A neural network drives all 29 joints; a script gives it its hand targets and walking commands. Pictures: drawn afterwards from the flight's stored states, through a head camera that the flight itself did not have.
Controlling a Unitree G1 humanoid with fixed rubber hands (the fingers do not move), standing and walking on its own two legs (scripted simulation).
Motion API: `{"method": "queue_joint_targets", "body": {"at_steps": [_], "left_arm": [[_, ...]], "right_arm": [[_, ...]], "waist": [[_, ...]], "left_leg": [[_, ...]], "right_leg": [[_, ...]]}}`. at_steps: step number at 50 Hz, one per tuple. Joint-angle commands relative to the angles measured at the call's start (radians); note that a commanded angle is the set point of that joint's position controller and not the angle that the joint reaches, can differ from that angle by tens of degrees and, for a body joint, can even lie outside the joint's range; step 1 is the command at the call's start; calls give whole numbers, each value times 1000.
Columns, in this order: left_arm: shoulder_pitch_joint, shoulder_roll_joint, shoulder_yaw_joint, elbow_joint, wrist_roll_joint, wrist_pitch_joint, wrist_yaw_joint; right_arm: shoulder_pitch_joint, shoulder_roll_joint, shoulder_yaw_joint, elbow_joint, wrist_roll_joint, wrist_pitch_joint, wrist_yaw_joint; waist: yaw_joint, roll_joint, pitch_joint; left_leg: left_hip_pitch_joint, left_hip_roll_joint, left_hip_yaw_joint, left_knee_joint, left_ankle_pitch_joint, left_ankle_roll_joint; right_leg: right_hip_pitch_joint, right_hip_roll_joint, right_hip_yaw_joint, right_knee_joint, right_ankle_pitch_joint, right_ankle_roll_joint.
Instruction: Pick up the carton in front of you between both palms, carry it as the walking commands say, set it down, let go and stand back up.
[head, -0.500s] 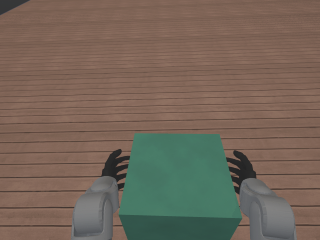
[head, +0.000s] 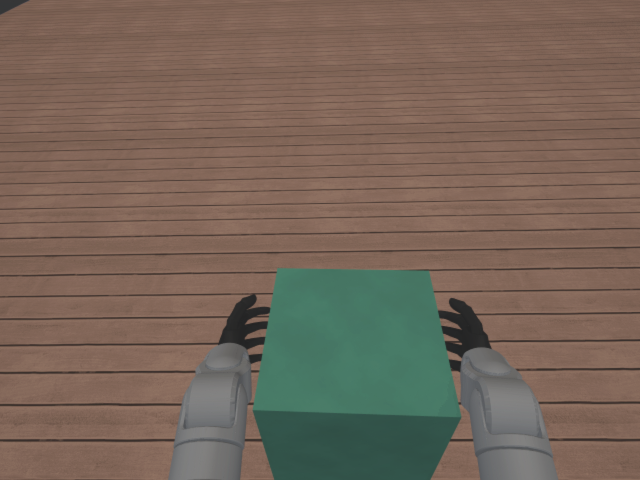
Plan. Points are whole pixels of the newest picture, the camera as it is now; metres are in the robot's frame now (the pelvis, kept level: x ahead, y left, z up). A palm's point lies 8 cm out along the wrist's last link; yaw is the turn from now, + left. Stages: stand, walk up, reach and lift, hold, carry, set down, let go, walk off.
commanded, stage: carry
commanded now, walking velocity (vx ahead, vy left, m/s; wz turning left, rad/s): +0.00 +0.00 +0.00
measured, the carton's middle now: (350, 381) +0.29 +0.00 -0.06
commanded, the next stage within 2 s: hold in 1.06 s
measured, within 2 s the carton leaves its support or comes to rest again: neither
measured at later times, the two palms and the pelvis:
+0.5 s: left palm (229, 358) +0.27 +0.15 +0.04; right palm (477, 363) +0.27 -0.15 +0.04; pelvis -0.02 +0.00 +0.00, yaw +0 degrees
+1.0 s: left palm (227, 366) +0.26 +0.15 +0.04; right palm (480, 371) +0.26 -0.15 +0.04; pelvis -0.03 +0.00 +0.00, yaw +0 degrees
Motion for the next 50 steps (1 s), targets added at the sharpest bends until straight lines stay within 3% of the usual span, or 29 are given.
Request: {"method": "queue_joint_targets", "body": {"at_steps": [1,8,13,20,50], "left_arm": [[-455,-768,-493,-26,-198,-95,-191],[-452,-873,-576,-83,-240,-60,-214],[-412,-851,-542,-70,-221,-21,-213],[-455,-867,-547,-80,-233,-24,-217],[-454,-873,-538,-66,-227,-20,-219]], "right_arm": [[-472,763,500,-46,205,-106,199],[-470,874,584,-101,250,-73,221],[-432,849,546,-91,230,-33,220],[-473,866,553,-96,239,-36,224],[-474,868,545,-85,234,-33,227]], "waist": [[1,1,-236],[0,2,-272],[1,1,-256],[1,3,-233],[1,3,-247]], "left_leg": [[133,102,-101,-46,331,5],[138,105,-101,-39,358,5],[124,105,-101,-42,349,6],[110,104,-107,-60,296,6],[97,105,-109,-65,267,9]], "right_leg": [[41,-112,85,-58,373,-11],[52,-113,85,-45,387,-11],[38,-114,86,-47,375,-11],[16,-114,91,-64,310,-14],[-3,-112,94,-64,271,-15]]}}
